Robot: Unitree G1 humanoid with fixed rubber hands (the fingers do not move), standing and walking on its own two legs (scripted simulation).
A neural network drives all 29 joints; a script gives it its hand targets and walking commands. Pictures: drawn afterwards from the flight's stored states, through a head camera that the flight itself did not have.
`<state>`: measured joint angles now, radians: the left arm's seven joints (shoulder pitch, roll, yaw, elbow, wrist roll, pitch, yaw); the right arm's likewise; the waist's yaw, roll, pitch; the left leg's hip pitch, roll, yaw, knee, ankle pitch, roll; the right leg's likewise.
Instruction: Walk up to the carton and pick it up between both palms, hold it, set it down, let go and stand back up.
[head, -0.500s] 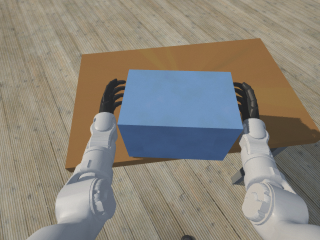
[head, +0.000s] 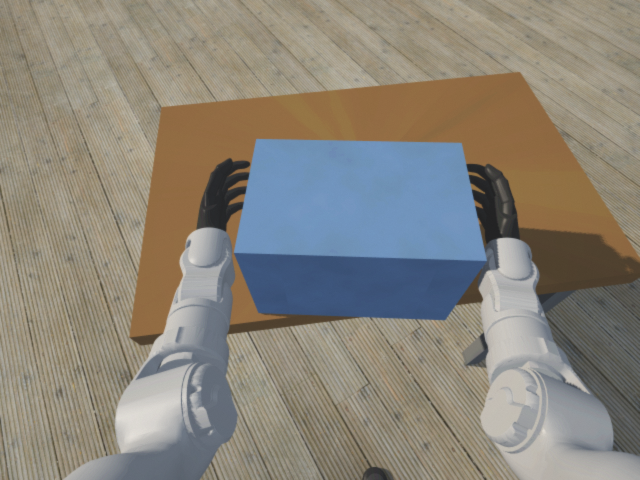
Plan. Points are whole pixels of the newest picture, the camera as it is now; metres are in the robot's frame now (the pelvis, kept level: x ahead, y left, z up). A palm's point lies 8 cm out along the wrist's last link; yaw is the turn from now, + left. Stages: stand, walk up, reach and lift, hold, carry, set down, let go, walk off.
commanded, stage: set down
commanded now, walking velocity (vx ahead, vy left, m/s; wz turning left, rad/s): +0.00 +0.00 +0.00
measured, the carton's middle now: (354, 232) +0.42 -0.06 +0.00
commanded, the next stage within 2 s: none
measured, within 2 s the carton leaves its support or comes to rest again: neither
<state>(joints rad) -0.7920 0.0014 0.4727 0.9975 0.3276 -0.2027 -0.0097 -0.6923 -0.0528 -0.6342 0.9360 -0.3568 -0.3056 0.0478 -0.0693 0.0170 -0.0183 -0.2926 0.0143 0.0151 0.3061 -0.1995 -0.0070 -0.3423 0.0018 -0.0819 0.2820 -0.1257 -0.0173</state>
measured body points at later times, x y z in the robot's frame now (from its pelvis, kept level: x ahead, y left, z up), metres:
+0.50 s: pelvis -0.01 +0.00 -0.02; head +0.08 -0.01 +0.42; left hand +0.46 +0.12 +0.03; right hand +0.41 -0.25 +0.02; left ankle -0.04 +0.12 -0.75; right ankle +0.00 -0.10 -0.75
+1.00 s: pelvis -0.05 -0.02 -0.05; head +0.07 -0.03 +0.39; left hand +0.47 +0.14 +0.05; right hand +0.41 -0.32 +0.04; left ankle -0.04 +0.12 -0.75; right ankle +0.00 -0.10 -0.75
